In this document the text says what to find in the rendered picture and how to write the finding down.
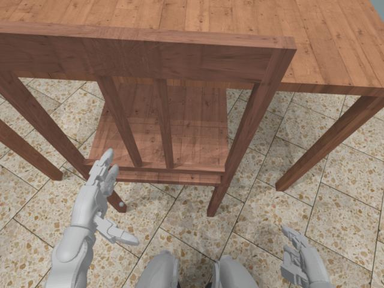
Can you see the robot thigh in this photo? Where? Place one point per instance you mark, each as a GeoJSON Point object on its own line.
{"type": "Point", "coordinates": [231, 274]}
{"type": "Point", "coordinates": [161, 272]}

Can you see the chair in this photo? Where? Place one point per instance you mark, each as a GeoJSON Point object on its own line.
{"type": "Point", "coordinates": [160, 134]}

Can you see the right robot thigh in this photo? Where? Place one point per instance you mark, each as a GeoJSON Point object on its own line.
{"type": "Point", "coordinates": [231, 274]}

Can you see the robot right hand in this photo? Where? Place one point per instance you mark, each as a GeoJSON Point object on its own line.
{"type": "Point", "coordinates": [308, 265]}

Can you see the robot left hand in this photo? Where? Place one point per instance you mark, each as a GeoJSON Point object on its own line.
{"type": "Point", "coordinates": [93, 195]}

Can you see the table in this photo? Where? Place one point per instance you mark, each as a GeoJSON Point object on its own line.
{"type": "Point", "coordinates": [340, 50]}

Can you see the left robot thigh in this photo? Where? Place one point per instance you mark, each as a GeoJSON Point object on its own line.
{"type": "Point", "coordinates": [161, 272]}

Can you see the robot left forearm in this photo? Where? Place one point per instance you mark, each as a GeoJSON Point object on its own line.
{"type": "Point", "coordinates": [70, 258]}

